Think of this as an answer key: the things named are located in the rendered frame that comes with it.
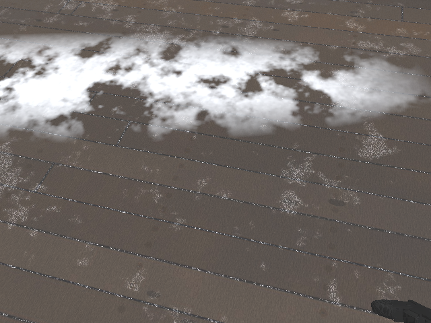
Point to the right robot hand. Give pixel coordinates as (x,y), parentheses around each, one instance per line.
(402,311)

